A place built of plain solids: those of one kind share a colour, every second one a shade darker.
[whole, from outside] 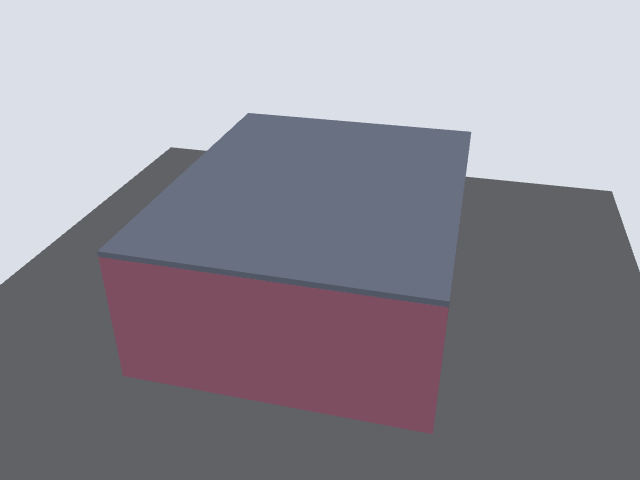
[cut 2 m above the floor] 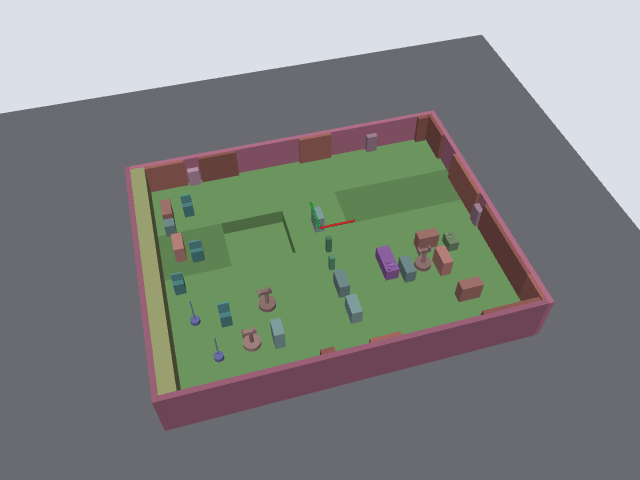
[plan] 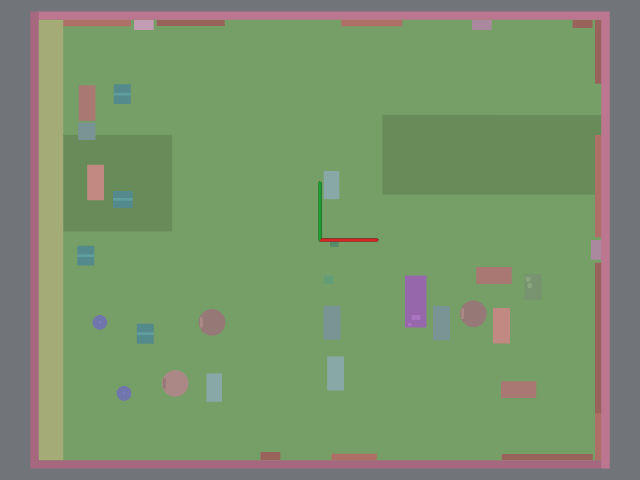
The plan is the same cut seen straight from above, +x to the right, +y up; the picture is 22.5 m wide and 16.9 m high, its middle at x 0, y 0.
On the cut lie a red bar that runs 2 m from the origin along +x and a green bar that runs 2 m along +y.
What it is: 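A television studio; one plain floor, a cyclorama, elevating floor sections, a set, what works the floor and what has gathered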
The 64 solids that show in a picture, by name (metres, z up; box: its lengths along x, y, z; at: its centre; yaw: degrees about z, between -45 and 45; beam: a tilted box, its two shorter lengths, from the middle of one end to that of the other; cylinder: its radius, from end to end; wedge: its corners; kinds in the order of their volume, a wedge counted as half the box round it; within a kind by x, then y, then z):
{
 "floor_1": {"box": [4.71, 1.32, 1.16], "at": [-7.55, 0.95, 0.53]},
 "floor_2": {"box": [4.71, 2.12, 1.16], "at": [-7.55, 2.65, 0.53]},
 "floor_3": {"box": [12.11, 0.71, 1.16], "at": [-3.85, 4.05, 0.53]},
 "floor_4": {"box": [3.82, 3.42, 0.15], "at": [-3.3, 2.0, 0.03]},
 "floor_5": {"box": [19.82, 8.06, 1.16], "at": [0.0, -3.73, 0.53]},
 "floor_6": {"box": [19.82, 3.36, 1.16], "at": [0.0, 6.08, 0.53]},
 "floor_7": {"box": [3.6, 2.12, 1.16], "at": [0.4, 2.65, 0.53]},
 "floor_8": {"box": [4.02, 2.82, 1.16], "at": [4.2, 3.0, 0.53]},
 "floor_9": {"box": [11.31, 1.31, 1.16], "at": [4.25, 0.94, 0.53]},
 "floor_10": {"box": [3.71, 2.12, 1.16], "at": [8.05, 2.65, 0.53]},
 "floor_11": {"box": [3.71, 0.72, 1.16], "at": [8.05, 4.05, 0.53]},
 "wall_1": {"box": [0.3, 16.1, 7.36], "at": [-10.05, 0.0, 3.63]},
 "wall_2": {"box": [19.8, 0.3, 7.36], "at": [0.0, -7.9, 3.63]},
 "wall_3": {"box": [19.8, 0.3, 7.36], "at": [0.0, 7.9, 3.63]},
 "wall_4": {"box": [0.3, 16.1, 7.36], "at": [10.05, 0.0, 3.63]},
 "roof_1": {"box": [20.4, 16.1, 0.3], "at": [0.0, 0.0, 7.46]},
 "cove_1": {"box": [0.86, 15.5, 5.2], "at": [-9.47, 0.0, 3.71]},
 "drape_1": {"box": [2.39, 0.22, 5.4], "at": [-7.84, 7.64, 3.81]},
 "drape_2": {"box": [2.4, 0.22, 5.4], "at": [-4.55, 7.64, 3.81]},
 "drape_3": {"box": [0.7, 0.28, 5.4], "at": [-1.75, -7.61, 3.81]},
 "drape_4": {"box": [1.6, 0.22, 5.4], "at": [1.2, -7.64, 3.81]},
 "drape_5": {"box": [2.15, 0.22, 5.4], "at": [1.82, 7.64, 3.81]},
 "drape_6": {"box": [3.2, 0.22, 5.4], "at": [8.0, -7.64, 3.81]},
 "drape_7": {"box": [0.7, 0.28, 5.4], "at": [9.25, 7.61, 3.81]},
 "drape_8": {"box": [0.22, 1.65, 5.4], "at": [9.79, -6.92, 3.81]},
 "drape_9": {"box": [0.22, 5.3, 5.4], "at": [9.79, -3.45, 3.81]},
 "drape_10": {"box": [0.22, 3.6, 5.4], "at": [9.79, 1.9, 3.81]},
 "drape_11": {"box": [0.22, 2.25, 5.4], "at": [9.79, 6.62, 3.81]},
 "rack_1": {"box": [0.6, 1.25, 1.19], "at": [-8.2, 4.83, 1.71]},
 "rack_2": {"box": [0.6, 1.25, 1.12], "at": [-7.9, 2.02, 1.67]},
 "rack_3": {"box": [1.25, 0.6, 1.05], "at": [6.12, -1.25, 1.64]},
 "rack_4": {"box": [0.6, 1.25, 1.16], "at": [6.39, -3.02, 1.69]},
 "rack_5": {"box": [1.25, 0.6, 1.18], "at": [6.99, -5.27, 1.7]},
 "case_1": {"box": [0.62, 0.62, 0.87], "at": [-8.21, 3.83, 1.54]},
 "case_2": {"box": [0.55, 1.0, 1.3], "at": [-3.73, -5.2, 1.76]},
 "case_3": {"box": [0.55, 1.0, 1.14], "at": [0.41, 1.93, 1.68]},
 "case_4": {"box": [0.6, 1.2, 0.96], "at": [0.42, -2.91, 1.59]},
 "case_5": {"box": [0.6, 1.2, 0.97], "at": [0.55, -4.7, 1.59]},
 "case_6": {"box": [0.6, 1.2, 0.88], "at": [4.28, -2.93, 1.55]},
 "monitor_1": {"box": [0.6, 0.7, 0.9], "at": [-8.25, -0.55, 1.56]},
 "monitor_2": {"box": [0.6, 0.1, 0.57], "at": [-8.25, -0.55, 2.29]},
 "monitor_3": {"box": [0.6, 0.7, 0.9], "at": [-6.96, 5.14, 1.56]},
 "monitor_4": {"box": [0.6, 0.1, 0.62], "at": [-6.96, 5.14, 2.32]},
 "monitor_5": {"box": [0.7, 0.6, 0.9], "at": [-6.94, 1.43, 1.56]},
 "monitor_6": {"box": [0.7, 0.1, 0.61], "at": [-6.94, 1.43, 2.31]},
 "monitor_7": {"box": [0.6, 0.7, 0.9], "at": [-6.15, -3.3, 1.56]},
 "monitor_8": {"box": [0.6, 0.1, 0.79], "at": [-6.15, -3.3, 2.4]},
 "table_1": {"box": [0.37, 0.27, 0.06], "at": [3.35, -2.4, 1.91]},
 "table_2": {"box": [0.76, 1.83, 0.77], "at": [3.37, -2.17, 1.5]},
 "table_3": {"box": [0.3, 0.17, 0.13], "at": [3.38, -2.73, 1.95]},
 "wallbox_1": {"box": [0.7, 0.36, 1.2], "at": [-6.2, 7.57, 1.71]},
 "wallbox_2": {"box": [0.7, 0.36, 1.25], "at": [5.7, 7.57, 1.74]},
 "wallbox_3": {"box": [0.36, 0.7, 1.25], "at": [9.72, -0.35, 1.74]},
 "pedestal_1": {"box": [0.71, 0.2, 0.24], "at": [-5.16, -5.05, 2.29]},
 "pedestal_2": {"cylinder": 0.47, "from": [-5.1, -5.05, 1.11], "to": [-5.1, -5.05, 1.39]},
 "pedestal_3": {"box": [0.71, 0.2, 0.24], "at": [-3.85, -2.9, 2.39]},
 "pedestal_4": {"cylinder": 0.47, "from": [-3.8, -2.9, 1.11], "to": [-3.8, -2.9, 1.39]},
 "pedestal_5": {"box": [0.71, 0.2, 0.24], "at": [5.34, -2.6, 2.44]},
 "pedestal_6": {"cylinder": 0.47, "from": [5.4, -2.6, 1.11], "to": [5.4, -2.6, 1.39]},
 "paintkit_1": {"box": [0.6, 0.9, 0.69], "at": [7.5, -1.65, 1.46]},
 "post_1": {"box": [0.3, 0.3, 1.05], "at": [0.3, -1.4, 1.64]},
 "post_2": {"box": [0.3, 0.3, 1.16], "at": [0.5, -0.1, 1.69]},
 "stand_1": {"cylinder": 0.26, "from": [-7.75, -2.9, 1.11], "to": [-7.75, -2.9, 1.37]},
 "stand_2": {"cylinder": 0.26, "from": [-6.9, -5.4, 1.11], "to": [-6.9, -5.4, 1.37]}
}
